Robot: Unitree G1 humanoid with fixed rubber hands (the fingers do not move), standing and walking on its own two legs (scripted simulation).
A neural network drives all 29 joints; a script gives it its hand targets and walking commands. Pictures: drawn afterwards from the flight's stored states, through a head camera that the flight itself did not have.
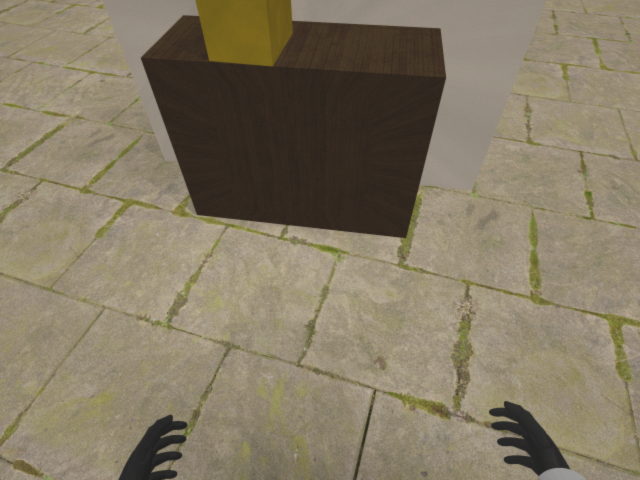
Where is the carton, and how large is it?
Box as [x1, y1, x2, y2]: [196, 0, 292, 66]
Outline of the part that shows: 196,0 209,60 272,66 292,33 290,0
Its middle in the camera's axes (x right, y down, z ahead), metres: -0.21 -0.69 +1.14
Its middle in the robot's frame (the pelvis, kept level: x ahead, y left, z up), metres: +1.33 +0.20 +0.06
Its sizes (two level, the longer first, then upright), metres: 0.243 0.199 0.233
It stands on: a pedestal, 0.69 m high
